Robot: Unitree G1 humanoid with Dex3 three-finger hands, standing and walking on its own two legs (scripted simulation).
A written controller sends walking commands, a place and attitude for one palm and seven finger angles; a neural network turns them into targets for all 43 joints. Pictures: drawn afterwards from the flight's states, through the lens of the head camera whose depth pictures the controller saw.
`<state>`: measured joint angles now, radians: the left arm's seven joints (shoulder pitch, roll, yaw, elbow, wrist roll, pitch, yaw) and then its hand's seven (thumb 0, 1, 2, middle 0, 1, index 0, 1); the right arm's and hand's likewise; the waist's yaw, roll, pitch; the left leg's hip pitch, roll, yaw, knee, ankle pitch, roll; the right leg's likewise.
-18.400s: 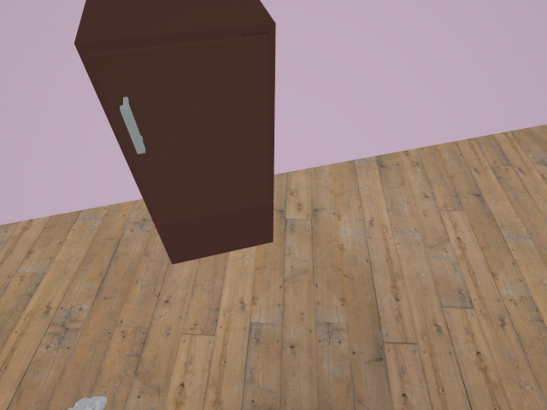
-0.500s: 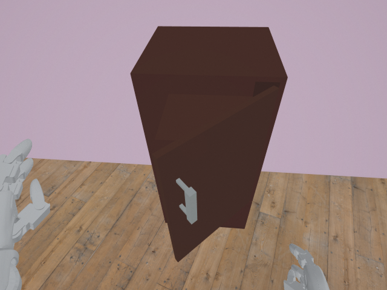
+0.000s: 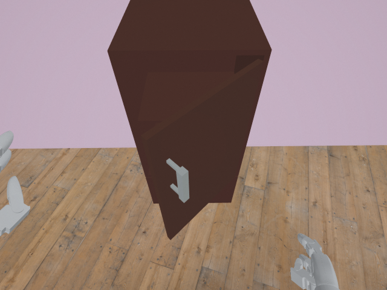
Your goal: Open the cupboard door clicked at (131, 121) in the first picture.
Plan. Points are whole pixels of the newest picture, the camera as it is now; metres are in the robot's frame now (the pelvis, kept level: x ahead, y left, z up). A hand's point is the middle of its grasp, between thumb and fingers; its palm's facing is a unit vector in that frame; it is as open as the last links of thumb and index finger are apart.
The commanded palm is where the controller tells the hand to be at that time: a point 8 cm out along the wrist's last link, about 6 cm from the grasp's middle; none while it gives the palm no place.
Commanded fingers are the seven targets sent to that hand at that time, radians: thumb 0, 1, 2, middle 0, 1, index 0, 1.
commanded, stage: step back with the hand held close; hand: left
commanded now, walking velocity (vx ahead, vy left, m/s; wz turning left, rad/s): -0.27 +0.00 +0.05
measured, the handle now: (177, 180) +0.37 +0.07 -0.04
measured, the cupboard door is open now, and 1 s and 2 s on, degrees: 45 45 45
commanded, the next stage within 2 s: stop stepping back and stand still in 1.00 s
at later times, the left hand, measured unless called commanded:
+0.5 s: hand out of the picture +0.11 +0.28 +0.16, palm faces +0.52 -0.73 -0.43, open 7.4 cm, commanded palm +0.04 +0.32 +0.17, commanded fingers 0.00 0.90 0.90 -0.20 -0.30 -0.20 -0.30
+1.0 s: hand out of the picture +0.05 +0.25 +0.16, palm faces +0.29 -0.81 -0.51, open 7.4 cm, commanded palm -0.03 +0.29 +0.17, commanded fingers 0.00 0.90 0.90 -0.20 -0.30 -0.20 -0.30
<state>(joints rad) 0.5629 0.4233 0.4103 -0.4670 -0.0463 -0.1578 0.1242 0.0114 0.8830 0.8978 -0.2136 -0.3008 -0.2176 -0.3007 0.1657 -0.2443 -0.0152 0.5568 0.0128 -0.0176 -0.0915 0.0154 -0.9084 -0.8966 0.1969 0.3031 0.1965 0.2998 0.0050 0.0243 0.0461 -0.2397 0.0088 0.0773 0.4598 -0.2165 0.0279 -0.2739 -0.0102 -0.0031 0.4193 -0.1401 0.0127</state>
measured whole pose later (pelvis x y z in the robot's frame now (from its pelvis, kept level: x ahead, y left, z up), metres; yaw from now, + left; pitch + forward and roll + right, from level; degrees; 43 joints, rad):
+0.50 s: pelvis -0.08 +0.01 -0.02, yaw +4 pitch -2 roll -1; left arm 0.50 0.37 0.45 -0.53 -0.02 -0.24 0.16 0.01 0.88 0.90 -0.21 -0.30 -0.21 -0.30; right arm 0.20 -0.21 0.01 0.59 0.00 -0.10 -0.07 0.02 -0.91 -0.90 0.20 0.30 0.20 0.30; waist 0.02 -0.01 0.07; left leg -0.45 -0.02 0.04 0.69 -0.31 0.05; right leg -0.43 0.01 0.05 0.58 -0.13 0.03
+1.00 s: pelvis -0.17 -0.01 +0.00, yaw -1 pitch +2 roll -2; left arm 0.53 0.52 0.46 -0.54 -0.07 -0.20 0.11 0.01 0.88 0.90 -0.21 -0.30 -0.22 -0.30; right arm 0.11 -0.19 0.01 0.58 -0.01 -0.09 -0.06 0.02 -0.91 -0.90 0.20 0.30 0.20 0.30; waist -0.01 -0.04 0.05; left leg -0.39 0.02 0.06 0.39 -0.04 0.05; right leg -0.31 0.09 0.05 0.72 -0.45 0.01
